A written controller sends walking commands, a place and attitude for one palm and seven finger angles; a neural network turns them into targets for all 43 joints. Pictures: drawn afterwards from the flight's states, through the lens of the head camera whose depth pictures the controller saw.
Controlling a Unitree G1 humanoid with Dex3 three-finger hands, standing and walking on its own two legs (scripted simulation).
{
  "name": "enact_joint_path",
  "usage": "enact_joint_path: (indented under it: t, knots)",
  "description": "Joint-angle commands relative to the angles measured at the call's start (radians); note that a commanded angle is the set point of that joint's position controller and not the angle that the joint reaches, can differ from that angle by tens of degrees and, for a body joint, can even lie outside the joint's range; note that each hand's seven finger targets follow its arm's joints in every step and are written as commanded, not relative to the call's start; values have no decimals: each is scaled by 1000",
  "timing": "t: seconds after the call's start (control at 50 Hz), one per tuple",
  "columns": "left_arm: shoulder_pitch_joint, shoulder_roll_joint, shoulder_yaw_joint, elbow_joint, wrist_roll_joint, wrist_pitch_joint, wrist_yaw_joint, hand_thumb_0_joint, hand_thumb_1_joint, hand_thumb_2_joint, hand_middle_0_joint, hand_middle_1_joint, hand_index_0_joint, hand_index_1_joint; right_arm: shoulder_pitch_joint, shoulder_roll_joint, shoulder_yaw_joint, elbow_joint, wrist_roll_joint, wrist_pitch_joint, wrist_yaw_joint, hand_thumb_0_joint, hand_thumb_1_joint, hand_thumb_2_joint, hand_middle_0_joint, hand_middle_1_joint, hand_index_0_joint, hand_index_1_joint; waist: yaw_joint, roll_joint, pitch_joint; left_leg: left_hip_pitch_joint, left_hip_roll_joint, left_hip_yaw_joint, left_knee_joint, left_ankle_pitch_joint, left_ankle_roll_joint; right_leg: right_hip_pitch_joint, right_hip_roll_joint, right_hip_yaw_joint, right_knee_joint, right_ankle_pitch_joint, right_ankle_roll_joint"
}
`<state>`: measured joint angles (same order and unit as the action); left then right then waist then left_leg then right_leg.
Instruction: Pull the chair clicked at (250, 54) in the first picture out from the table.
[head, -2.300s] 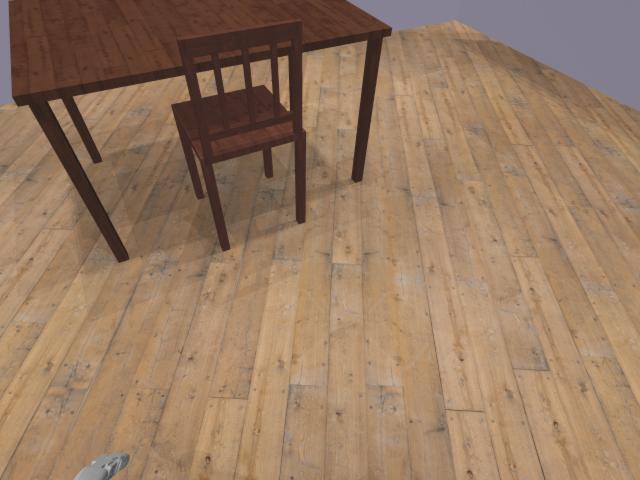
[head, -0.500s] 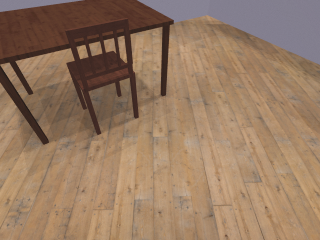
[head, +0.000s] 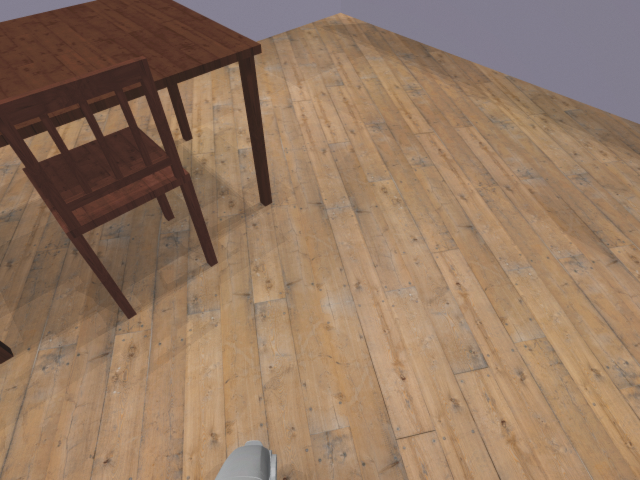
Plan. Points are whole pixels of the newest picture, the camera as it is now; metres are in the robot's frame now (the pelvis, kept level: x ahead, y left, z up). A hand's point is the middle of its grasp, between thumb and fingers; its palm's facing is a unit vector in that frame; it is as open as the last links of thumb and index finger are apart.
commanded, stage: walk to a spot facing it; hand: left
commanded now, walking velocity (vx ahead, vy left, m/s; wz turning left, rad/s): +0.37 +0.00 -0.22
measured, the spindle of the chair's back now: (102, 142) +0.87 +0.64 -0.11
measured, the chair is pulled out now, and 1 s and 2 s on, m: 0.00 0.00 0.00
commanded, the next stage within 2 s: turn to face it in 0.90 s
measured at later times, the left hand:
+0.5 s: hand (204, 366) +0.32 +0.23 -0.17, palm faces -0.13 -0.98 -0.17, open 7.3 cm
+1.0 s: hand (291, 264) +0.54 +0.11 -0.16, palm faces -0.32 -0.91 -0.24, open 7.2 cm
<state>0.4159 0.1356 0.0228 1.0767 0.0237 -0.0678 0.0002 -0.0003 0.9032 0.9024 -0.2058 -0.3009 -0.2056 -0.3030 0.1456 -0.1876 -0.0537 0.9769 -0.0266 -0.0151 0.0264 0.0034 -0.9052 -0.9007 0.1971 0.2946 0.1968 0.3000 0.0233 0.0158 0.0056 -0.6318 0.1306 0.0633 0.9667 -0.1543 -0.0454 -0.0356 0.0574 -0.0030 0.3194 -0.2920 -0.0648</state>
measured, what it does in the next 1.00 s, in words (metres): walks ahead, turning right: left foot, then right foot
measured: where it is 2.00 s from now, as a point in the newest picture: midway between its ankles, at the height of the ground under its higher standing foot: (365, 389)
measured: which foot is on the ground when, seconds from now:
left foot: up 0.00-0.14, down 0.16-0.74, up 0.76-1.00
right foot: down 0.00-0.18, up 0.20-0.70, down 0.72-1.00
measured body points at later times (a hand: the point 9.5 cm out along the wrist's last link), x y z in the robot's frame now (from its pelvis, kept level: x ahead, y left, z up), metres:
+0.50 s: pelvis +0.22 +0.06 +0.00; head +0.23 +0.07 +0.45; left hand +0.33 +0.28 -0.16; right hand +0.14 -0.18 -0.15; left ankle +0.18 +0.14 -0.74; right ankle +0.28 -0.10 -0.66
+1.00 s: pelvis +0.42 -0.06 +0.00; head +0.43 -0.07 +0.45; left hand +0.56 +0.16 -0.14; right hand +0.39 -0.29 -0.16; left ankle +0.53 +0.08 -0.66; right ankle +0.41 -0.11 -0.74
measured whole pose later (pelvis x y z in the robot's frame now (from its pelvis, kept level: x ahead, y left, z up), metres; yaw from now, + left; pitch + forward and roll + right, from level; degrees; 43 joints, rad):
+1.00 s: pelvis +0.42 -0.06 +0.00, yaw -21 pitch +0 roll +0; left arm 0.24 0.19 0.06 1.04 0.02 -0.06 0.00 -0.01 0.93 0.90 -0.20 -0.30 -0.20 -0.30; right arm 0.21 -0.17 -0.06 1.00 -0.03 -0.02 -0.01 0.00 -0.92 -0.90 0.20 0.29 0.20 0.30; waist -0.03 0.03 0.03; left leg -0.59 0.17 0.06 1.07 -0.23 -0.05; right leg -0.19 0.06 -0.11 0.42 -0.22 -0.11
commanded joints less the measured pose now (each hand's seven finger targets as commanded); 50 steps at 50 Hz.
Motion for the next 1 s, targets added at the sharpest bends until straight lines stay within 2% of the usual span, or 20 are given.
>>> enact_joint_path:
  t: [0.0,0.06,0.1,0.12,0.14,0.16,0.18,0.22,0.3,0.4,0.56,0.62,0.66,0.68,0.7,0.72,0.74,0.78,0.86,0.98]
  knots:
    - [99,161,40,-17,1,-18,27,0,900,900,-200,-300,-200,-300,-133,-35,-1,-101,7,-34,7,0,-900,-900,200,300,200,300,34,-126,109,-34,-10,23,-169,-22,11,24,-264,176,-81,436,-108]
    - [85,176,47,-16,1,-14,28,0,900,900,-200,-300,-200,-300,-105,-37,-3,-94,9,-44,2,0,-900,-900,200,300,200,300,13,-129,95,146,-67,61,-297,-72,43,-2,-256,164,-2,603,-93]
    - [44,185,54,-20,-5,-15,28,0,900,900,-200,-300,-200,-300,122,-76,-16,-25,2,-54,-18,0,-900,-900,200,300,200,300,-91,-105,-3,454,-107,69,-417,-2,68,-80,-206,114,233,714,-58]
    - [40,165,55,-32,-13,-15,21,0,900,900,-200,-300,-200,-300,287,-147,-33,21,-4,-57,-29,0,-900,-900,200,300,200,300,-154,-19,-109,707,-22,-16,-434,33,95,-208,-157,79,445,556,-28]
    - [108,99,51,-46,-26,-9,9,0,900,900,-200,-300,-200,-300,389,-265,-62,45,-18,-62,-37,0,-900,-900,200,300,200,300,-148,266,-228,922,290,-426,-533,29,193,-459,-9,-31,795,-42,22]
    - [68,106,48,-63,-19,-16,10,0,900,900,-200,-300,-200,-300,397,-264,-55,45,-2,-52,-40,0,-900,-900,200,300,200,300,-138,255,-214,864,377,-586,-680,-21,244,-539,-8,38,990,-254,10]
    - [13,115,46,-77,-16,-8,10,0,900,900,-200,-300,-200,-300,307,-228,-49,23,3,-48,-42,0,-900,-900,200,300,200,300,-110,151,-92,722,374,-549,-728,-150,259,-583,-78,56,1057,-204,6]
    - [-56,92,55,-70,0,7,-6,0,900,900,-200,-300,-200,-300,191,-100,-16,7,1,-66,-44,0,-900,-900,200,300,200,300,-57,75,64,501,284,-331,-760,-105,198,-592,-147,52,1046,-43,20]
    - [-7,43,56,-55,8,59,-19,0,900,900,-200,-300,-200,-300,177,-49,0,26,6,-88,-50,0,-900,-900,200,300,200,300,15,91,67,377,194,-48,-776,32,157,-518,-168,28,945,57,46]
    - [-125,54,64,-109,13,76,-34,0,900,900,-200,-300,-200,-300,237,-64,-5,45,11,-95,-51,0,-900,-900,200,300,200,300,5,67,112,475,184,42,-814,87,167,-676,-194,2,826,190,75]
    - [-393,46,45,-188,6,64,-45,0,900,900,-200,-300,-200,-300,395,-93,-3,101,-3,-76,-54,0,-900,-900,200,300,200,300,-93,95,152,688,202,157,-741,359,162,-650,-145,-128,419,141,48]
    - [-353,66,49,-185,5,53,-41,0,900,900,-200,-300,-200,-300,386,-113,-9,100,-4,-68,-53,0,-900,-900,200,300,200,300,-59,100,110,717,222,203,-618,636,152,-523,-91,-165,354,57,3]
    - [-174,102,63,-137,10,39,-35,0,900,900,-200,-300,-200,-300,339,-150,-15,86,1,-63,-51,0,-900,-900,200,300,200,300,29,104,-8,706,202,242,-371,828,122,-284,-28,-202,289,31,-32]
    - [-32,149,77,-94,14,28,-29,0,900,900,-200,-300,-200,-300,317,-150,-15,71,8,-61,-44,0,-900,-900,200,300,200,300,97,56,-94,557,172,266,-149,721,84,-30,-36,-179,221,122,-52]
    - [77,267,108,-73,16,17,-17,0,900,900,-200,-300,-200,-300,340,-89,-4,43,24,-62,-33,0,-900,-900,200,300,200,300,135,-147,-224,234,60,269,178,128,32,283,-303,196,176,153,-147]
    - [118,341,118,-59,-11,21,-7,0,900,900,-200,-300,-200,-300,295,-55,2,7,30,-65,-38,0,-900,-900,200,300,200,300,116,-229,-287,30,-71,138,450,-423,4,368,-487,569,49,320,-248]
    - [55,330,119,-74,-21,26,2,0,900,900,-200,-300,-200,-300,241,-73,-7,3,29,-63,-42,0,-900,-900,200,300,200,300,100,-120,-212,-11,-19,7,503,-360,30,283,-484,513,2,247,-260]
    - [-93,234,86,-106,-20,18,8,0,900,900,-200,-300,-200,-300,182,-55,-11,2,17,-51,-37,0,-900,-900,200,300,200,300,32,-25,-47,27,44,-32,426,-209,24,-12,-406,329,-34,272,-179]
    - [-153,156,52,-95,-7,-6,11,0,900,900,-200,-300,-200,-300,277,-4,-2,57,0,-6,-35,0,-900,-900,200,300,200,300,-66,-77,26,145,50,-15,239,-128,4,-266,-290,95,-80,361,-107]
    - [-89,135,44,-62,-7,-16,11,0,900,900,-200,-300,-200,-300,137,-5,-3,15,2,-4,-19,0,-900,-900,200,300,200,300,-42,-111,49,67,35,-2,20,-34,-12,-186,-268,68,-95,383,-111]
